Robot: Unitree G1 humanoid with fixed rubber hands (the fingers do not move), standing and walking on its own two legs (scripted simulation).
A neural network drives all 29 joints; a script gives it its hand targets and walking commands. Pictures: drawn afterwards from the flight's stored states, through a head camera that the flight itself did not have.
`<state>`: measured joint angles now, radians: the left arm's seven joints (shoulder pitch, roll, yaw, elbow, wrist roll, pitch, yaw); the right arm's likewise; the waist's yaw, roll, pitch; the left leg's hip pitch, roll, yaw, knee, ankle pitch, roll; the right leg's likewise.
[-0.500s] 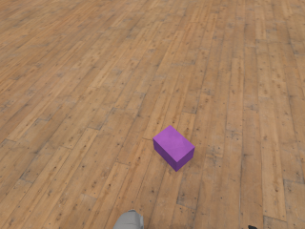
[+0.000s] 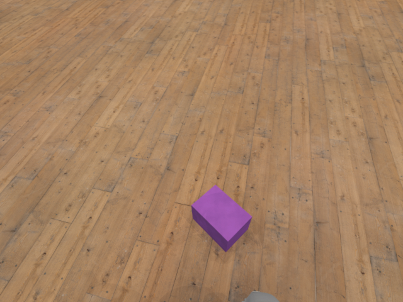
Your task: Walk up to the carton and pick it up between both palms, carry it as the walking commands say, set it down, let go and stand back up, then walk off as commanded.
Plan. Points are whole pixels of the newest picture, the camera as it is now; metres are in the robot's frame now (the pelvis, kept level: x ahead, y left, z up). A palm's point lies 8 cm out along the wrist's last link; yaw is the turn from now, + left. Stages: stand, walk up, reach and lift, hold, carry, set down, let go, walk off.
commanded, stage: walk up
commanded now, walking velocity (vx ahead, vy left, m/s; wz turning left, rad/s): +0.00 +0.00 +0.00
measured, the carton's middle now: (220, 217) +0.57 -0.07 -0.69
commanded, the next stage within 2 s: none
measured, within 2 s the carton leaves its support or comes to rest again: neither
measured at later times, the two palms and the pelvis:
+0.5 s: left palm out of the picture +0.04 +0.23 -0.14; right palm out of the picture +0.01 -0.23 -0.13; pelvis -0.02 -0.01 +0.00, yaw -3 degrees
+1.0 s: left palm out of the picture +0.10 +0.23 -0.14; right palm out of the picture +0.03 -0.25 -0.12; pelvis -0.02 +0.01 +0.00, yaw -15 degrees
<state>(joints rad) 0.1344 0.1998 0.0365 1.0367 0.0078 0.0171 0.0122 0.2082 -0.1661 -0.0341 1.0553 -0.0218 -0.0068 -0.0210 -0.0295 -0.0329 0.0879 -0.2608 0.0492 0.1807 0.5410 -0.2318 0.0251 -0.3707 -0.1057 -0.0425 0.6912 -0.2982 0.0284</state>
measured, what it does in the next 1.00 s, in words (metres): steps on the spot, turning right: right foot, then left foot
